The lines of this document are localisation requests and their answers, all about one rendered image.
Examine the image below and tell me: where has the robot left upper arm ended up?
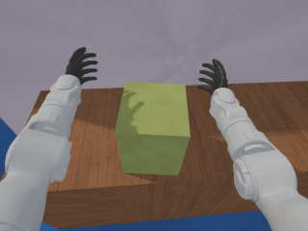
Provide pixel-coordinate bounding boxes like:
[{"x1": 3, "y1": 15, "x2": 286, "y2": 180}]
[{"x1": 0, "y1": 129, "x2": 72, "y2": 231}]

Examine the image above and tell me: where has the carton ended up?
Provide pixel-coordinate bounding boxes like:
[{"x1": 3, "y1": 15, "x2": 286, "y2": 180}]
[{"x1": 114, "y1": 81, "x2": 191, "y2": 176}]

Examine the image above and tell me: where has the robot right upper arm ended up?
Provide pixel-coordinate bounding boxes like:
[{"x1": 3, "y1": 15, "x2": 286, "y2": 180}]
[{"x1": 233, "y1": 150, "x2": 308, "y2": 231}]

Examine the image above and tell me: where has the pedestal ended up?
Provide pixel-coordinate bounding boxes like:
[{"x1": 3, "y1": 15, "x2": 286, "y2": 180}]
[{"x1": 0, "y1": 81, "x2": 308, "y2": 230}]

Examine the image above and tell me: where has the right robot forearm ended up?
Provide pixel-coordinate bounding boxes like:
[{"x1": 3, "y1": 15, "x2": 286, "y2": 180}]
[{"x1": 209, "y1": 88, "x2": 297, "y2": 188}]

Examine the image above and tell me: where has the left robot forearm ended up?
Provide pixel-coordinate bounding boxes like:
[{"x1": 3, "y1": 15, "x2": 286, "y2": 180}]
[{"x1": 5, "y1": 74, "x2": 82, "y2": 174}]

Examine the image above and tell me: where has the robot right hand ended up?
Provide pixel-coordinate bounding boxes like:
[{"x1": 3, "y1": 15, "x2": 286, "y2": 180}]
[{"x1": 198, "y1": 59, "x2": 228, "y2": 96}]

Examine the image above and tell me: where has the robot left hand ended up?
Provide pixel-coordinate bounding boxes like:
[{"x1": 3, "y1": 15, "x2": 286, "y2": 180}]
[{"x1": 65, "y1": 47, "x2": 98, "y2": 86}]

